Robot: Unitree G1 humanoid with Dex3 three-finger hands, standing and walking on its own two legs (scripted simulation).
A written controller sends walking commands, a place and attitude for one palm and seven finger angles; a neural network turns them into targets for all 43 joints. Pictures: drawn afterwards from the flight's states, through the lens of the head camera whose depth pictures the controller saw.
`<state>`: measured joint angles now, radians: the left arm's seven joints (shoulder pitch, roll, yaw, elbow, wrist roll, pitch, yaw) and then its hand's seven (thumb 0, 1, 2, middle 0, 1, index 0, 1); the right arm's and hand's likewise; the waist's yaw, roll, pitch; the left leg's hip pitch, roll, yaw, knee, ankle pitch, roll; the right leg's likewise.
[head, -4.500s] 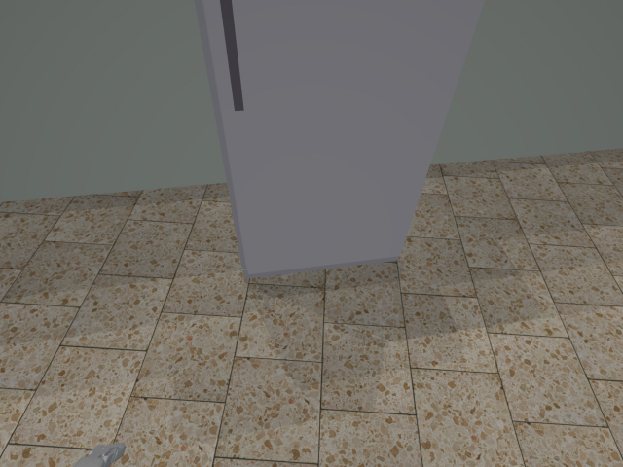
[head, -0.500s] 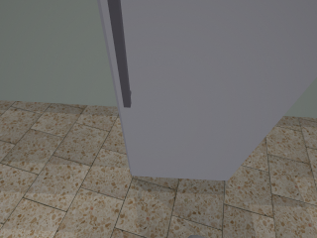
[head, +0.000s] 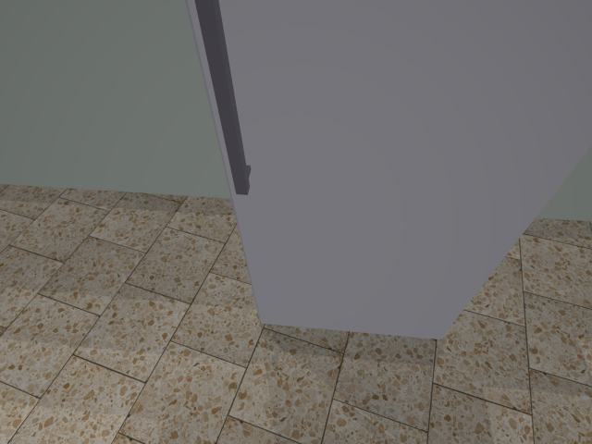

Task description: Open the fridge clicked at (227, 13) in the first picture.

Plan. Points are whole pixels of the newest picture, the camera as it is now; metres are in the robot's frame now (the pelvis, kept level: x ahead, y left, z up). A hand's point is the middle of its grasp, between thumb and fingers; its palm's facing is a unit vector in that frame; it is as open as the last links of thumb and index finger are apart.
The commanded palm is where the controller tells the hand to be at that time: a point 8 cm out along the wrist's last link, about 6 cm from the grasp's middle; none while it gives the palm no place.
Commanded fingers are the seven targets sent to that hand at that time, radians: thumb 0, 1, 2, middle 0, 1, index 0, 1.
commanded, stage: come to a stop and stand still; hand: left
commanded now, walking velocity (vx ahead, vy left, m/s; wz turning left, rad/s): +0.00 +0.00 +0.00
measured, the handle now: (221, 46) +0.53 +0.15 +0.26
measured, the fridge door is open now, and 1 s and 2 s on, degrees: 0 0 0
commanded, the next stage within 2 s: look again from close up in 0.62 s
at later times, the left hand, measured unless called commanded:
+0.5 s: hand out of the picture +0.01 +0.22 -0.18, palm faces +0.01 -0.99 -0.17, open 7.4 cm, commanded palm none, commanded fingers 0.00 0.90 0.90 -0.20 -0.30 -0.20 -0.30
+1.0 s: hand out of the picture +0.01 +0.21 -0.17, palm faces +0.01 -0.97 -0.23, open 7.4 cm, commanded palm none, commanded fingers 0.00 0.90 0.90 -0.20 -0.30 -0.20 -0.30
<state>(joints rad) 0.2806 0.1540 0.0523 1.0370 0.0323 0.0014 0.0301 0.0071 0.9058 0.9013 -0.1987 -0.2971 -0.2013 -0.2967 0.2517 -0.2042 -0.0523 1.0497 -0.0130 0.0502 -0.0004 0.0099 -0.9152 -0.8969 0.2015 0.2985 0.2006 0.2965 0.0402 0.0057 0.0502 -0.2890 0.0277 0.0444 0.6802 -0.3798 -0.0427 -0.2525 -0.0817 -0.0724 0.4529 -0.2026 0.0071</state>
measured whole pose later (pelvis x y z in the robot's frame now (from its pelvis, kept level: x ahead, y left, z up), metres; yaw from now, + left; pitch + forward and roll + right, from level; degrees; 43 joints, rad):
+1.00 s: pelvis +0.01 +0.04 -0.01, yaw -1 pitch -2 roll +1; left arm 0.29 0.13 -0.01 1.13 0.01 -0.02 0.03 0.01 0.90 0.90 -0.19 -0.30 -0.20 -0.30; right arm 0.32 -0.16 0.02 1.07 -0.02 -0.02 -0.02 0.02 -0.93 -0.90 0.20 0.30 0.20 0.30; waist 0.00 0.06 0.02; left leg -0.15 0.00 0.08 0.49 -0.32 0.02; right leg -0.22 -0.07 -0.04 0.53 -0.28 0.03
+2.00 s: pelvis +0.00 +0.00 +0.00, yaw -1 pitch -1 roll +0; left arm 0.26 0.15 0.01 1.12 0.01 -0.02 0.03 0.01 0.91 0.90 -0.20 -0.30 -0.20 -0.30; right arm 0.28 -0.14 0.01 1.12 -0.01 -0.02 -0.02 0.01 -0.92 -0.90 0.20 0.30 0.20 0.30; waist 0.01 0.01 0.05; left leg -0.15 0.06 0.06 0.46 -0.28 -0.04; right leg -0.20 -0.01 -0.08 0.47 -0.25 -0.02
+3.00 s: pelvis -0.02 +0.03 -0.03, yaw +2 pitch +1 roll -2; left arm 0.24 0.31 0.30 -0.09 -0.31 -0.13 -0.31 0.00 -0.09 0.48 -0.26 -0.93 -0.27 -0.93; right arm 0.30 -0.30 0.05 0.64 0.05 -0.33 -0.07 0.02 -0.91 -0.90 0.21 0.30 0.21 0.30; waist 0.04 0.03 -0.03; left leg -0.38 0.03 0.01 0.77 -0.40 0.01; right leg -0.38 -0.05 -0.10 0.70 -0.32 0.01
